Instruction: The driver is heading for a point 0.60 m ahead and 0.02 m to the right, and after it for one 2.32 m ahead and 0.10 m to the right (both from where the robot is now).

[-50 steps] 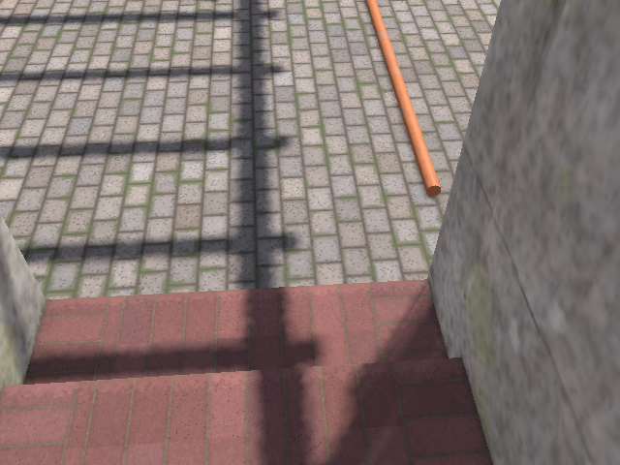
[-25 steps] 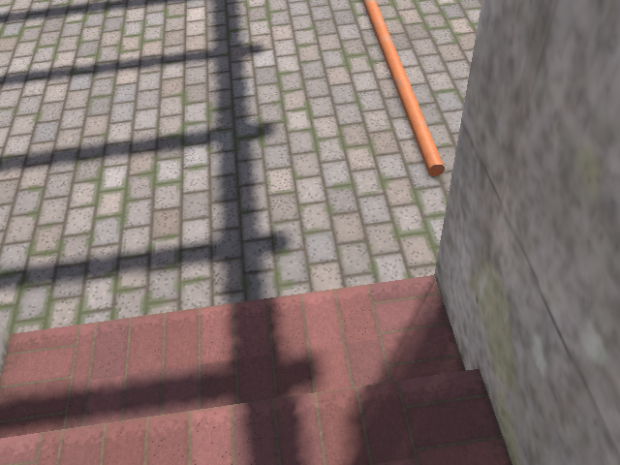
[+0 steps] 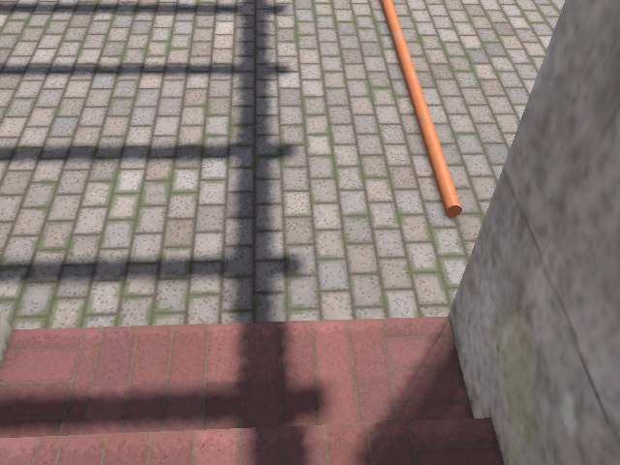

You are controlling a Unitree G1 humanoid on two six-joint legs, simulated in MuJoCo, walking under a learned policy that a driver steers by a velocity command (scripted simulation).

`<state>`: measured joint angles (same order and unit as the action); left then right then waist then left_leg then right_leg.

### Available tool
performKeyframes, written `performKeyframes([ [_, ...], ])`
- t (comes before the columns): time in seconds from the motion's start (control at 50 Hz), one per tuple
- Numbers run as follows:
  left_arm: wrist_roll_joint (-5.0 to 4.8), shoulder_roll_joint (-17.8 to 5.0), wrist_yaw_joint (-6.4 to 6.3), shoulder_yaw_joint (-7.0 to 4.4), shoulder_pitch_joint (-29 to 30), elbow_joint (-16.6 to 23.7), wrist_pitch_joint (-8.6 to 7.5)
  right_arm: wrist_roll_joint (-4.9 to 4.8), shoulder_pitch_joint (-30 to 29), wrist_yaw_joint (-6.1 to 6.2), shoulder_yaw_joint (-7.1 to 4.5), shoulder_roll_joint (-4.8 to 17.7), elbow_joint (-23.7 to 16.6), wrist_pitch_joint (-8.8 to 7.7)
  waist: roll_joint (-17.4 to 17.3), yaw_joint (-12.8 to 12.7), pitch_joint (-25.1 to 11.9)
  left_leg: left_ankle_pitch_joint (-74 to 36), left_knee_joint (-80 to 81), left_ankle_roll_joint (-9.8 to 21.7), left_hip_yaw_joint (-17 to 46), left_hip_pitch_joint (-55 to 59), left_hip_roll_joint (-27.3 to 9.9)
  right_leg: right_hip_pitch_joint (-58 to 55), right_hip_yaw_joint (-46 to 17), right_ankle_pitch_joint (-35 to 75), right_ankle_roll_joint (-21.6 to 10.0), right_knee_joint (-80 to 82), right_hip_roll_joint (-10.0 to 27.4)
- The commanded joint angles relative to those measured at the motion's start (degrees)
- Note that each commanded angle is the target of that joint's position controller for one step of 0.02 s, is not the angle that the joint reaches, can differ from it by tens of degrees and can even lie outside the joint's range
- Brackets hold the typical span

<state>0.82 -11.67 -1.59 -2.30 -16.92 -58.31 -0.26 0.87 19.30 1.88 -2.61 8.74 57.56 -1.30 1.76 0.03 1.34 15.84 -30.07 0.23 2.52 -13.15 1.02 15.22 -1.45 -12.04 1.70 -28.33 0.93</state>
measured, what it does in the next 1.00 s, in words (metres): goes down: right foot, then left foot 0.12 m lower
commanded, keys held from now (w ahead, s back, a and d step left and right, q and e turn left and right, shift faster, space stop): no key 0.12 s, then w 0.82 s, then no key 0.06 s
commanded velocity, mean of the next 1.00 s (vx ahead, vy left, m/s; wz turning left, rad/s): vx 0.32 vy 0.00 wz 0.00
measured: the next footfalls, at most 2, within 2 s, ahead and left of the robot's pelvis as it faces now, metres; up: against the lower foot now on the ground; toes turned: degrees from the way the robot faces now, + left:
right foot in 0.42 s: +0.14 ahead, -0.11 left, +0.00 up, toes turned -1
left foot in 0.96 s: +0.53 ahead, +0.14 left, -0.12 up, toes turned +1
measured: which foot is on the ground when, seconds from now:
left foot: down 0.00-0.42, up 0.44-0.94, down 0.96-1.00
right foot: down 0.00-0.18, up 0.20-0.40, down 0.42-0.96, up 0.98-1.00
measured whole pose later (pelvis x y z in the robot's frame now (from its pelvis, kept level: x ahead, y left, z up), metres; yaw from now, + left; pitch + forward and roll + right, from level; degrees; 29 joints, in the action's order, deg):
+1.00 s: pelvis +0.40 +0.04 -0.12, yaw +0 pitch +3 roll -2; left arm -1.3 -13.2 -0.9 -2.7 -29.1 -61.6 -3.3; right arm 0.5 0.2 -4.2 -2.2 12.9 46.3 -6.8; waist -0.6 -3.9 1.0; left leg 3.4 -29.4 3.4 -0.4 -26.2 0.1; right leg 8.1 -3.1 -42.7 -0.3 -75.2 0.3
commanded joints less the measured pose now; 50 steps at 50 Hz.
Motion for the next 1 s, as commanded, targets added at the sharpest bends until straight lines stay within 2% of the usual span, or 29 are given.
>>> performKeyframes([
  [0.02, -0.04, -3.96, -0.19, -0.64, -1.87, 0.44, -0.44, -0.14, 0.23, 0.14, -0.73, 5.34, -1.46, -1.39, -6.23, -0.38, 1.95, -0.02, 11.22, 2.33, 5.93, -5.0, -4.3, -3.99, -1.02, 1.45, -0.73, 2.85, 1.77],
  [0.12, -0.71, -3.83, -0.16, -0.26, -0.6, -1.07, -0.77, -0.45, 0.52, 0.22, -0.8, 5.72, -0.56, -1.09, -3.19, 0.09, 0.54, -12.71, 10.32, 3.64, 6.15, -0.01, -4.26, -3.59, -1.26, 4.03, 0.37, 3.49, 2.21],
  [0.16, -0.81, -3.1, -0.26, -0.2, -0.34, -1.42, -0.56, -0.96, 2.91, 0.49, -1.17, 6.61, 0.76, -0.43, -3.73, 0.65, 0.09, 0.54, 11.94, 5.3, 7.63, 1.83, -3.97, -1.71, 1.8, -3.16, 0.83, 0.22, 0.2],
  [0.2, -1.2, -4.2, -0.39, -0.43, 4.3, 0.3, -1.04, -1.84, 5.14, 0.63, -2.65, 10.7, 0.53, 0.06, -6.64, 3.48, 3.66, 20.12, 16.4, 9.75, 16.24, 4.91, -8.99, 9.74, 3.93, -11.3, -0.02, -7.23, -1.38],
  [0.22, -1.56, -4.63, -0.34, -0.45, 7.5, 1.74, -1.81, -1.92, 6.25, 0.58, -3.11, 11.78, 0.29, -0.16, -8.21, 4.83, 6.16, 23.07, 18.63, 11.92, 22.17, 6.18, -12.82, 15.25, 2.96, -12.22, -1.06, -9.35, -0.53],
  [0.26, -2.27, -5.19, 0.28, -0.65, 11.06, 3.53, -3.8, -1.37, 7.34, 0.68, -3.39, 11.37, 0.4, -1.32, -10.52, 5.65, 7.82, 17.84, 19.78, 14.8, 26.96, 9.52, -17.11, 22.7, -0.62, -14.13, -3.05, -15.95, 2.38],
  [0.3, -2.87, -6.54, 1.26, -1.18, 9.98, 2.54, -5.41, -1.53, 4.65, 0.68, -3.39, 10.09, -0.74, -1.93, -10.15, 4.29, 6.05, 13.19, 19.31, 13.79, 22.73, 9.87, -16.39, 20.52, -0.92, -13.42, -4.84, -13.5, 3.85],
  [0.34, -2.78, -6.54, 1.79, -1.65, 7.68, 0.76, -6.06, -1.63, 2.28, 0.54, -3.43, 10.18, -1.38, -1.75, -8.34, 2.22, 4.05, 10.5, 18.5, 11.86, 16.87, 3.51, -13.29, 10.07, 2.49, -6.97, -4.97, -9.57, 1.82],
  [0.4, -2.19, -4.47, 1.82, -2.14, -4.07, -4.59, -5.41, -2.45, -0.04, 0.05, -3.3, 9.7, -2.01, -1.84, -6.66, -3.94, 2.34, 7.52, 11.53, 9.51, 9.34, -12.87, -7.65, -12.23, 6.32, -0.23, -3.28, -7.12, -2.29],
  [0.42, -2.26, -6.04, 1.25, -2.91, -10.34, -6.04, -4.81, -2.74, -2.02, 0.04, -2.75, 8.25, -2.75, -2.52, -4.55, -7.31, 1.41, 3.88, 3.46, 7.66, 6.6, -17.48, -5.43, -18.3, 2.68, -3.44, -4.36, -4.42, 0.14],
  [0.44, -2.29, -11.03, 0.89, -4.05, -17.49, -6.74, -4.75, -2.83, -4.28, -0.38, -1.8, 5.06, -4.68, -3.38, 8.57, -9.21, -0.13, 4.99, -18.01, 4.26, -0.38, -24.36, -0.27, -23.35, -14.97, -7.33, -9.04, 4.35, 11.53],
  [0.46, -1.64, -15.99, 1.7, -4.8, -20.56, -7.28, -5.03, -3.77, -1.02, -0.65, -2.04, 4.15, -5.9, -5.0, 18.85, -7.04, -1.72, 19.62, -32.2, 3.75, 0.35, -36.51, 3.83, -26.77, -40.47, -14.86, -19.19, 14.24, 22.51],
  [0.48, -1.89, -12.92, 2.17, -3.85, -15.58, -5.37, -5.84, -4.35, -2.6, -0.6, -2.94, 8.38, -6.14, -5.92, 11.35, -5.04, 2.19, 18.52, -38.36, 5.18, 4.66, -42.66, -0.41, -23.3, -43.04, -22.85, -21.19, 16.28, 24.4],
  [0.5, -1.9, -10.98, 2.55, -3.18, -9.01, -2.34, -6.61, -4.07, -4.32, -0.51, -3.39, 10.51, -6.67, -6.08, 6.82, -3.21, 4.42, 11.17, -39.35, 6.36, 4.66, -42.46, -3.73, -18.9, -36.33, -21.12, -18.95, 16.01, 21.87],
  [0.52, -1.71, -9.91, 2.91, -2.6, -4.24, -0.59, -6.74, -3.0, -3.64, -0.31, -3.62, 10.27, -5.76, -5.37, 1.99, -1.19, 3.84, 4.99, -38.11, 6.38, 3.76, -38.54, -5.83, -14.8, -30.12, -17.08, -16.33, 16.52, 18.94],
  [0.56, -1.78, -8.64, 2.61, -1.81, -1.35, 0.49, -6.23, -1.97, -3.38, -0.3, -3.88, 9.67, -5.58, -4.36, 1.63, 0.7, 3.57, -3.09, -31.38, 4.6, 3.34, -33.52, -8.65, -10.1, -20.49, -5.54, -13.2, 18.28, 15.42],
  [0.64, -0.84, -8.56, 1.26, -1.6, -9.58, -1.97, -5.35, -1.52, -7.55, -1.45, -2.99, 7.4, -7.51, -3.49, 1.99, -0.42, 1.71, -18.18, -25.45, 1.44, 0.08, -32.74, -7.49, -10.02, -8.68, 16.52, -11.65, 15.77, 11.64],
  [0.66, -1.22, -6.98, 0.61, -1.07, -10.93, -2.63, -5.54, -1.84, -9.46, -1.98, -3.33, 8.38, -8.88, -4.05, 2.12, -0.35, 1.48, -25.0, -18.63, 1.65, 2.34, -33.93, -7.83, -11.89, -6.74, 13.71, -10.19, 13.84, 9.74],
  [0.68, -1.59, -7.25, 0.15, -0.91, -11.94, -2.68, -5.77, -2.03, -12.15, -2.31, -3.16, 8.45, -9.82, -4.52, 3.18, -1.25, 2.23, -29.03, -14.66, 1.48, 1.7, -35.06, -6.95, -12.79, -6.48, 14.3, -9.79, 13.16, 9.91],
  [0.72, -2.06, -7.71, -1.28, -0.79, -12.2, -2.08, -5.15, -0.84, -16.97, -3.18, -2.17, 6.84, -11.62, -5.13, 3.3, -2.47, 3.19, -40.81, -5.61, 0.85, -0.22, -26.85, -4.74, -6.35, -2.96, 8.74, -8.56, 11.07, 7.29],
  [0.76, -2.11, -7.1, -1.52, -0.33, -12.48, -1.45, -4.84, -0.65, -19.91, -4.53, -1.82, 6.65, -13.03, -5.25, 3.06, -3.08, 4.09, -46.61, -3.42, 1.28, -1.06, -21.01, -3.05, -0.98, -2.33, 5.38, -8.46, 8.57, 7.12],
  [0.82, -2.42, -6.39, -1.29, -0.31, -13.94, -0.96, -3.8, -1.08, -24.67, -6.08, -1.05, 6.65, -15.45, -4.93, 2.69, -4.95, 6.2, -43.03, 0.01, 1.96, -0.75, -21.88, -3.04, -2.6, -1.97, 2.16, -9.08, 0.88, 7.7],
  [0.86, -2.24, -7.6, -1.63, -0.93, -14.89, -0.69, -2.64, -1.24, -26.1, -7.28, -0.48, 6.94, -16.97, -5.02, 2.9, -5.31, 6.67, -40.36, 1.43, 2.18, -0.5, -21.34, -3.47, -3.93, -3.25, 3.9, -9.5, -4.17, 9.07],
  [0.9, -2.37, -7.88, -1.74, -1.49, -14.77, -0.92, -1.91, -1.81, -23.87, -7.06, -0.39, 8.05, -16.37, -4.76, 2.76, -3.82, 6.18, -34.16, 3.58, 2.01, 0.74, -19.06, -4.91, -7.52, -4.32, 9.05, -9.7, -9.91, 10.51],
  [0.92, -1.75, -9.79, -1.11, -1.93, -13.92, -0.9, -1.68, -1.73, -18.15, -6.61, -1.06, 9.75, -14.37, -4.69, 2.4, -1.15, 4.34, -27.42, 4.24, 3.12, 0.23, -14.86, -4.47, -9.49, -5.19, 17.61, -9.94, -15.35, 11.15],
  [0.94, -1.48, -10.48, -0.35, -2.14, -12.27, -0.76, -1.74, -1.42, -8.22, -5.94, -2.28, 12.11, -11.02, -4.77, 1.54, 3.62, 0.25, -24.87, 5.16, 4.58, -1.66, -4.26, -2.75, -9.03, -5.2, 27.13, -9.78, -25.08, 9.97],
  [0.96, -1.64, -9.64, 0.47, -1.76, -11.36, -0.82, -2.62, -0.79, 3.32, -5.42, -3.29, 14.83, -6.92, -5.17, 0.1, 8.98, -3.9, -35.76, 8.5, 6.4, -2.03, 9.94, -3.89, -3.81, -3.44, 26.66, -7.32, -40.83, 5.79],
  [0.98, -1.37, -0.77, 1.7, -0.83, -20.06, -3.42, -4.0, 1.13, 10.71, -5.64, -2.55, 16.24, -3.7, -5.08, -17.28, 6.09, -14.73, -72.21, -8.78, 12.19, 4.99, 37.45, -14.28, 18.58, -1.33, -28.11, -3.05, -70.6, -3.71],
  [1.0, -3.22, -3.01, 2.51, -0.11, -26.57, -2.43, -6.47, 0.04, 11.56, -5.77, -2.28, 16.42, -4.44, -4.57, -24.49, 4.84, -25.38, -84.98, -15.91, 18.57, 18.1, 49.58, -20.48, 30.11, -12.48, -34.4, -2.05, -79.97, -5.55],
])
